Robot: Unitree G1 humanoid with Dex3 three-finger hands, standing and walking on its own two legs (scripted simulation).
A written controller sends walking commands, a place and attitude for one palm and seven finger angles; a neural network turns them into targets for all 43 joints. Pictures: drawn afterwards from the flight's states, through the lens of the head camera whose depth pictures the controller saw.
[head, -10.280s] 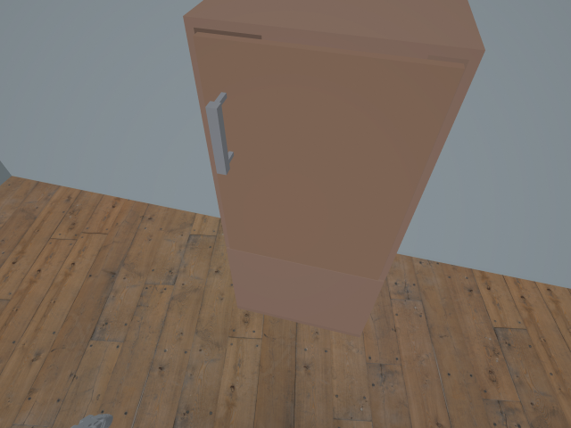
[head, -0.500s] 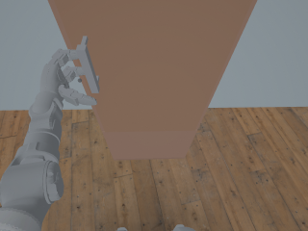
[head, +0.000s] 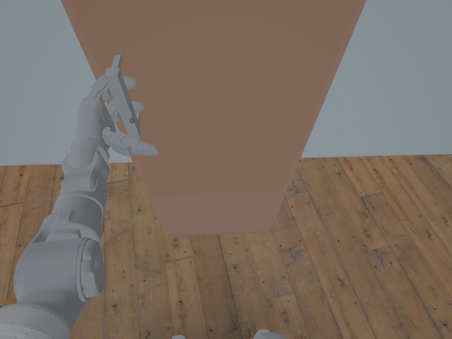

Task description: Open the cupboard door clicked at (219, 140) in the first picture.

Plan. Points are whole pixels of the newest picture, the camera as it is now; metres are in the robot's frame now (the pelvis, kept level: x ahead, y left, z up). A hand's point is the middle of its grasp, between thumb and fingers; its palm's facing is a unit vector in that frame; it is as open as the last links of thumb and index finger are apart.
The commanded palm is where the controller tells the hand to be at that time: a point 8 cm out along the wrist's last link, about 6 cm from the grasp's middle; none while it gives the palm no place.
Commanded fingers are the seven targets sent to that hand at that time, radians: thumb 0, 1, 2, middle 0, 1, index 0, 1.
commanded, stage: slide the fingers in behind the handle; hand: left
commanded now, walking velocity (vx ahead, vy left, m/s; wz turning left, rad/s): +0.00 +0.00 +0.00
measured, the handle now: (126, 99) +0.53 +0.17 +0.11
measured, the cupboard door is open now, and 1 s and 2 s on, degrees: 0 0 25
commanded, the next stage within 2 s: close the thumb around the handle in 0.36 s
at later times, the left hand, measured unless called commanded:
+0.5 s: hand (127, 121) +0.47 +0.16 +0.11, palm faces +0.00 -1.00 +0.00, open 14.0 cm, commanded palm +0.44 +0.21 +0.11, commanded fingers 0.00 -0.33 0.37 -0.31 -1.22 -0.31 -1.22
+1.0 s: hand (130, 117) +0.48 +0.15 +0.11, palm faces +0.00 -1.00 +0.00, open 6.8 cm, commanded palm +0.44 +0.20 +0.11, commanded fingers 0.00 0.90 0.90 -0.40 -1.35 -0.40 -1.35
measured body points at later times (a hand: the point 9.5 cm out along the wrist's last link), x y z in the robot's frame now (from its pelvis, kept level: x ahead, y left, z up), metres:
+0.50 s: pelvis +0.00 +0.00 +0.00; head +0.06 +0.00 +0.45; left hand +0.46 +0.21 +0.12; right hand +0.04 -0.26 -0.12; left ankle +0.00 +0.11 -0.71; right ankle +0.01 -0.10 -0.71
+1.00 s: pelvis +0.00 +0.00 +0.00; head +0.07 +0.00 +0.44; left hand +0.47 +0.21 +0.11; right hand +0.02 -0.26 -0.12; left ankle +0.00 +0.11 -0.71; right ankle +0.01 -0.10 -0.71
